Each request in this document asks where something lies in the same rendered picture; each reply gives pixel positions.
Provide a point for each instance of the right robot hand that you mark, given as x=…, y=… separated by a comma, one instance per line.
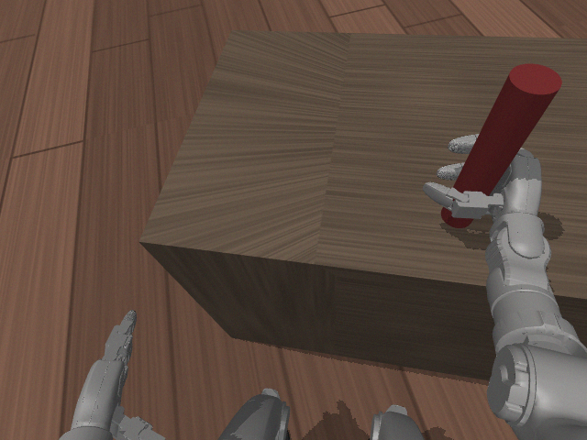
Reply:
x=518, y=191

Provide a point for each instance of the can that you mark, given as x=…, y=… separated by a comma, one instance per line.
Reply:
x=525, y=96

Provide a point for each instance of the right robot arm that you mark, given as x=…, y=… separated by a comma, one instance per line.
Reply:
x=539, y=377

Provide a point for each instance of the left robot hand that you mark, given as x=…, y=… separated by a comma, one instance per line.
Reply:
x=99, y=402

